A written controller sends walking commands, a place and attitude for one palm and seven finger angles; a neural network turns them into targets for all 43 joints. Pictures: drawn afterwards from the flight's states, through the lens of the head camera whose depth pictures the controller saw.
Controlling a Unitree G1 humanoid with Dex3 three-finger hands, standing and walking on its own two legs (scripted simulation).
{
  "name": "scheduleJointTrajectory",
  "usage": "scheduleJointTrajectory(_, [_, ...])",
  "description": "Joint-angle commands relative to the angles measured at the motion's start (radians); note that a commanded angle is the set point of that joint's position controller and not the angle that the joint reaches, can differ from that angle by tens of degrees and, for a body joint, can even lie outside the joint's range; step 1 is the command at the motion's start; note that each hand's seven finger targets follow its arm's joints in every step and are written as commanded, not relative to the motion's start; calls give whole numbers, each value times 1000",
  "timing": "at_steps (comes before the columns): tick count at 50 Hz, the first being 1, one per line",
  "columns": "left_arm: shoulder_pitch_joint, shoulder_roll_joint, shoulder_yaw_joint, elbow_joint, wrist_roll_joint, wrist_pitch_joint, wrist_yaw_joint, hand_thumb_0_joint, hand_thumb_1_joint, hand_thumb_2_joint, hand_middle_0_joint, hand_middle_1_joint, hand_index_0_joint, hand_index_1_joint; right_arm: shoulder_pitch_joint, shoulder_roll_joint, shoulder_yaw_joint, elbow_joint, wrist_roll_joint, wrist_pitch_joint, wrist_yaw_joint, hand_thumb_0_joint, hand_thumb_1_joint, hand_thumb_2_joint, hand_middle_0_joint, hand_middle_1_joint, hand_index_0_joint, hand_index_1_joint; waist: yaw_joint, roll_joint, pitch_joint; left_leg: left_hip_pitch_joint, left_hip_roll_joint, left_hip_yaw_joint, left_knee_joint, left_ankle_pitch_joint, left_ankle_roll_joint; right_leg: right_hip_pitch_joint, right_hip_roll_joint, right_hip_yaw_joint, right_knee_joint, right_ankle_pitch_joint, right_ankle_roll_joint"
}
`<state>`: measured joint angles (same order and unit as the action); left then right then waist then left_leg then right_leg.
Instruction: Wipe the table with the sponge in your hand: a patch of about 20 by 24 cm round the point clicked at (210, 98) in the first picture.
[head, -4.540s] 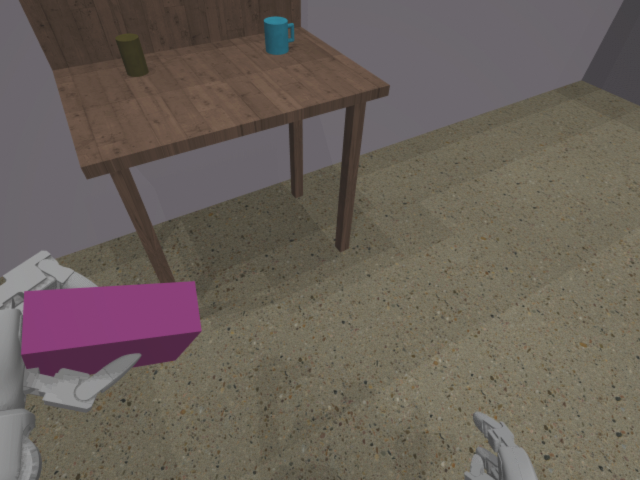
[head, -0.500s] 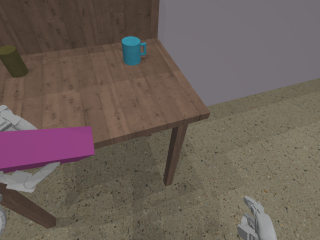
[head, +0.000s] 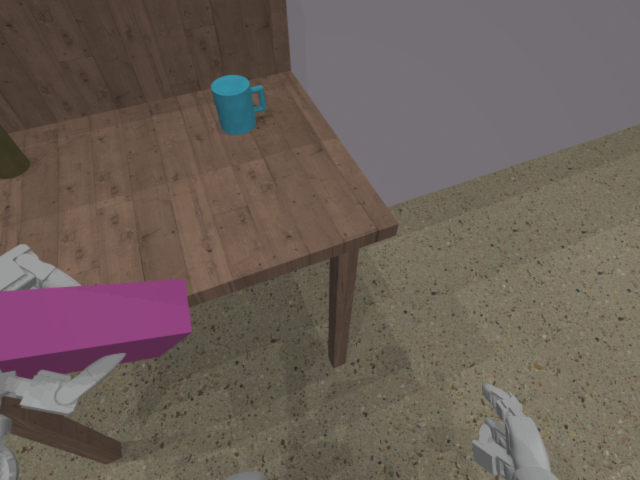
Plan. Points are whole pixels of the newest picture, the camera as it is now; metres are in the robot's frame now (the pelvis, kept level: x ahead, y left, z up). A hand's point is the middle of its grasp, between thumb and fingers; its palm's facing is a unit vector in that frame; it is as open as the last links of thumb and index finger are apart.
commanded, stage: come to a stop and stand still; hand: left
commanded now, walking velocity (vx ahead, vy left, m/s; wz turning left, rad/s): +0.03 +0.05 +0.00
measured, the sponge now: (124, 327) +0.24 +0.19 +0.14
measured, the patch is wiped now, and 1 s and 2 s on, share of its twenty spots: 0.00 0.00 0.00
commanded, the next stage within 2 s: look again from close up in 1.68 s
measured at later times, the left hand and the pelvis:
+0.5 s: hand out of the picture +0.15 +0.34 +0.17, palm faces +0.41 -0.84 -0.36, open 9.1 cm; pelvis -0.08 +0.08 +0.00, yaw +0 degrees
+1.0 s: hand out of the picture +0.13 +0.34 +0.16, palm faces +0.46 -0.82 -0.34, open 9.1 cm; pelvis -0.08 +0.08 +0.00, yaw +1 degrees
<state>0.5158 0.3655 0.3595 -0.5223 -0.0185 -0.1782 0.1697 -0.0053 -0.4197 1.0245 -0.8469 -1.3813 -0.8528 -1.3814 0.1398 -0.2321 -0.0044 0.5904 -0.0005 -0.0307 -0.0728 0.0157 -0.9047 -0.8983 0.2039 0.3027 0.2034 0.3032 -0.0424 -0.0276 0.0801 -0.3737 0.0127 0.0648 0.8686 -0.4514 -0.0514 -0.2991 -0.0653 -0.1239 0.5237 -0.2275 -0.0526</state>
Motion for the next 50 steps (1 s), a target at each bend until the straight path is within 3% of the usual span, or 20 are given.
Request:
scheduleJointTrajectory(1, [53,177,174,-233,-10,-68,37,0,100,1300,-1200,-1600,-1200,-1600,-39,-45,-22,-172,-6,-29,-6,0,-900,-900,200,300,200,300,56,-105,-268,-4,11,2,-152,40,12,249,-261,199,-97,613,-72])
scheduleJointTrajectory(3, [45,169,157,-244,-11,-62,38,0,100,1300,-1200,-1600,-1200,-1600,-18,-55,-33,-168,-3,-27,-8,0,-900,-900,200,300,200,300,43,-96,-274,89,15,-7,-301,126,19,199,-236,191,-81,469,-49])
scheduleJointTrajectory(4, [-996,893,683,-337,72,-155,26,0,100,1300,-1200,-1600,-1200,-1600,122,-57,-67,-132,-38,-132,-7,0,-900,-900,200,300,200,300,91,-206,-104,-51,-29,108,-251,146,-1,62,-140,288,-173,470,8])
scheduleJointTrajectory(5, [-376,347,328,254,6,-127,-19,0,100,1300,-1200,-1600,-1200,-1600,73,-39,-78,-82,-13,-143,2,0,-900,-900,200,300,200,300,89,-110,-274,58,-8,-64,-245,172,50,132,-225,304,-101,391,-68])
scheduleJointTrajectory(6, [-273,247,224,197,-11,-136,-32,0,100,1300,-1200,-1600,-1200,-1600,104,-68,-56,-134,12,-147,24,0,-900,-900,200,300,200,300,88,7,-250,100,-18,16,-309,205,35,183,-197,312,-156,364,-49])
scheduleJointTrajectory(7, [-270,248,187,80,-25,-164,-38,0,100,1300,-1200,-1600,-1200,-1600,85,-88,-59,-130,13,-152,33,0,-900,-900,200,300,200,300,81,16,-279,129,-21,-9,-378,204,45,225,-190,256,-154,247,-35])
scheduleJointTrajectory(8, [-208,170,119,62,-41,-166,-48,0,100,1300,-1200,-1600,-1200,-1600,65,-83,-60,-138,27,-164,42,0,-900,-900,200,300,200,300,81,10,-279,182,7,-23,-445,241,53,219,-162,221,-127,148,-26])
scheduleJointTrajectory(9, [-218,143,60,-46,-36,-172,-56,0,100,1300,-1200,-1600,-1200,-1600,58,-109,-64,-151,22,-172,54,0,-900,-900,200,300,200,300,80,59,-241,209,23,-46,-464,337,57,169,-100,195,-102,97,-3])
scheduleJointTrajectory(10, [-214,153,41,-116,-37,-178,-57,0,100,1300,-1200,-1600,-1200,-1600,36,-115,-55,-151,15,-176,61,0,-900,-900,200,300,200,300,76,225,-176,166,88,-136,-549,338,82,105,-41,136,-10,20,29])
scheduleJointTrajectory(11, [-227,132,9,-149,-28,-181,-59,0,100,1300,-1200,-1600,-1200,-1600,12,-105,-42,-165,13,-182,70,0,-900,-900,200,300,200,300,86,308,-102,53,151,-195,-628,294,105,108,4,80,86,-52,48])
scheduleJointTrajectory(12, [-248,146,19,-152,-21,-182,-57,0,100,1300,-1200,-1600,-1200,-1600,4,-94,-37,-166,16,-191,77,0,-900,-900,200,300,200,300,90,272,-62,-45,174,-209,-672,195,115,145,16,71,127,-89,51])
scheduleJointTrajectory(15, [-288,200,97,-158,-13,-176,-45,0,100,1300,-1200,-1600,-1200,-1600,11,-95,-42,-173,16,-211,87,0,-900,-900,200,300,200,300,87,135,-102,-2,151,-165,-613,216,109,162,23,74,95,-49,46])
scheduleJointTrajectory(17, [-300,239,152,-125,-18,-175,-42,0,100,1300,-1200,-1600,-1200,-1600,5,-97,-37,-171,6,-211,83,0,-900,-900,200,300,200,300,84,137,-112,-13,130,-174,-586,157,94,189,11,100,1,-32,34])
scheduleJointTrajectory(18, [-320,269,184,-127,-18,-173,-41,0,100,1300,-1200,-1600,-1200,-1600,1,-101,-32,-167,-2,-206,81,0,-900,-900,200,300,200,300,77,184,-110,20,125,-178,-591,150,78,167,11,105,-21,-29,29])
scheduleJointTrajectory(19, [-359,260,177,-134,-24,-177,-42,0,100,1300,-1200,-1600,-1200,-1600,0,-87,-26,-168,-6,-201,79,0,-900,-900,200,300,200,300,71,176,-122,51,128,-213,-584,203,64,165,11,105,-42,0,24])
scheduleJointTrajectory(21, [-334,204,147,-101,-29,-172,-52,0,100,1300,-1200,-1600,-1200,-1600,0,-88,-31,-167,1,-205,76,0,-900,-900,200,300,200,300,78,98,-190,106,117,-185,-575,171,64,183,21,122,-41,8,26])
scheduleJointTrajectory(24, [-299,141,94,-103,-32,-163,-65,0,100,1300,-1200,-1600,-1200,-1600,-5,-76,-19,-167,0,-207,76,0,-900,-900,200,300,200,300,79,165,-161,92,136,-209,-660,27,43,163,40,110,-25,-47,36])
scheduleJointTrajectory(31, [-290,122,68,-41,-7,-121,-55,0,100,1300,-1200,-1600,-1200,-1600,-15,-85,-16,-170,-3,-186,68,0,-900,-900,200,300,200,300,79,95,-106,6,123,-184,-705,-135,48,190,59,132,-70,-63,44])
scheduleJointTrajectory(38, [-327,148,88,-93,3,-114,-48,0,100,1300,-1200,-1600,-1200,-1600,-35,-88,-16,-181,-10,-177,53,0,-900,-900,200,300,200,300,76,145,-105,74,89,-161,-689,-125,44,136,77,154,-132,-75,40])
scheduleJointTrajectory(50, [-274,113,61,-55,8,-108,-49,0,100,1300,-1200,-1600,-1200,-1600,-13,-91,-20,-177,-11,-163,40,0,-900,-900,200,300,200,300,73,95,-115,106,61,-158,-651,-6,43,136,78,182,-199,-28,40])
